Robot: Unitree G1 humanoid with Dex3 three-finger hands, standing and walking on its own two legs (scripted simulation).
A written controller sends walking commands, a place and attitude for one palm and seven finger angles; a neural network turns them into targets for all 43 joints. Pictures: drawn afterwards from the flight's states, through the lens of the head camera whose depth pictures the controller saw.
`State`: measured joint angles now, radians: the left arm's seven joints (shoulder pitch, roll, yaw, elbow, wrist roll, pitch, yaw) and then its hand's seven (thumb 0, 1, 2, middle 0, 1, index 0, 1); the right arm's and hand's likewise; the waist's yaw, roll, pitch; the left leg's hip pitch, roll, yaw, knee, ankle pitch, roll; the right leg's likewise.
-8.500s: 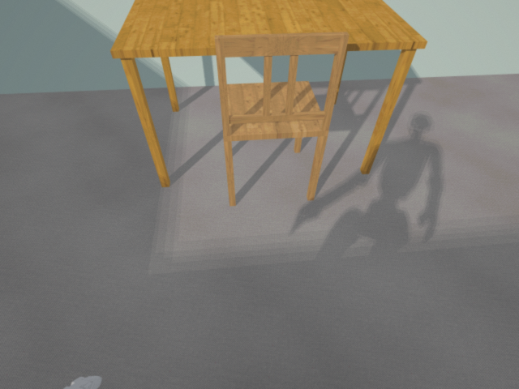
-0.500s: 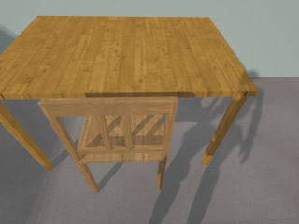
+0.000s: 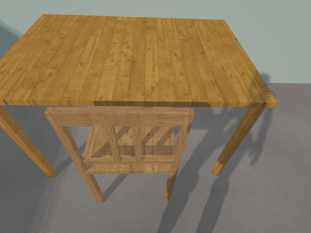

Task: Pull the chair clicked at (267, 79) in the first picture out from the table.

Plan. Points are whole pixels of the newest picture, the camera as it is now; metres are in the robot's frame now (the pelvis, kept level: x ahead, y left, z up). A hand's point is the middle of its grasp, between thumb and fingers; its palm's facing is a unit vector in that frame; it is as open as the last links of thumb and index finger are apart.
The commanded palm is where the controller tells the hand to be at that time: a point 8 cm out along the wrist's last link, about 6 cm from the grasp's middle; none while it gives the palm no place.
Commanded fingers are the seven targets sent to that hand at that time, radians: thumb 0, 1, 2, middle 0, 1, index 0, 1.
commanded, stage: come to a stop and stand still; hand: left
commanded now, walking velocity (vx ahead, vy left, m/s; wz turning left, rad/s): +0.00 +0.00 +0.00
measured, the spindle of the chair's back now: (113, 143) +0.43 +0.18 -0.12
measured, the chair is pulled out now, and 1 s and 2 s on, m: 0.00 0.00 0.00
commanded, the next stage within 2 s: look again from close up in 0.26 s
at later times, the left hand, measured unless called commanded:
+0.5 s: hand out of the picture +0.00 +0.17 -0.18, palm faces +0.01 -0.99 -0.17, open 7.4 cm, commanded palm none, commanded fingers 0.00 0.90 0.90 -0.20 -0.30 -0.20 -0.30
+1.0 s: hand out of the picture -0.02 +0.16 -0.18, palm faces +0.02 -0.99 -0.15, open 7.4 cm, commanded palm none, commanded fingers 0.00 0.90 0.90 -0.20 -0.30 -0.20 -0.30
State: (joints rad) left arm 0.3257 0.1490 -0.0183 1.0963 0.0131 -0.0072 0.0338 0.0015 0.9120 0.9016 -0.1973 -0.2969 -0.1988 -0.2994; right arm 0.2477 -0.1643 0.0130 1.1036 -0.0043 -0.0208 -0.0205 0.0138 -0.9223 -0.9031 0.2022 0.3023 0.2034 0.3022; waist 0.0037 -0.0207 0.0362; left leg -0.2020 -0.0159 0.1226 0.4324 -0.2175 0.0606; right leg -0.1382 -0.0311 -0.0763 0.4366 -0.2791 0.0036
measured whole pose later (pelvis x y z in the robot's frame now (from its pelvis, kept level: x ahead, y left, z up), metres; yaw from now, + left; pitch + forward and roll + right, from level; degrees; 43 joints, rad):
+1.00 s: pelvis +0.01 +0.01 +0.00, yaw +0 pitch -1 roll +0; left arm 0.35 0.13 -0.02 1.11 0.01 -0.01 0.04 0.00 0.91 0.90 -0.20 -0.30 -0.20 -0.30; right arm 0.30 -0.13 0.02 1.14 0.00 -0.03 -0.02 0.01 -0.91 -0.90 0.20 0.30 0.20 0.30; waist 0.00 -0.02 0.03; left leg -0.16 -0.03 0.13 0.38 -0.20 0.07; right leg -0.10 -0.04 -0.07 0.40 -0.27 0.01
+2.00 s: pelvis -0.03 -0.05 -0.09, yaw +3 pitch +16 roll -1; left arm 0.37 0.21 0.20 0.05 -0.29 -0.40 -0.25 0.00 0.12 0.57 -0.12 -0.18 -0.12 -0.18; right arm 0.22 -0.19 -0.01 0.62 0.04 -0.16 -0.06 0.02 -0.90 -0.90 0.21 0.30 0.21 0.30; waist -0.02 0.04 -0.13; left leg -0.96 0.05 0.02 1.15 -0.47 0.00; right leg -0.86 0.01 -0.14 1.15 -0.57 -0.08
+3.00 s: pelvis -0.03 +0.01 -0.08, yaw +3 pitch +15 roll -4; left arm 0.30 0.27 0.20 0.07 -0.27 -0.40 -0.22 -0.02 -0.50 0.30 -0.06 -0.08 -0.06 -0.08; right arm 0.25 -0.26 0.02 0.55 0.03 -0.16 -0.04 0.01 -0.90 -0.90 0.21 0.30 0.21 0.30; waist -0.03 0.03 -0.13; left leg -0.91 0.02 0.04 1.09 -0.45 0.08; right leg -0.79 -0.01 -0.12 1.03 -0.51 -0.01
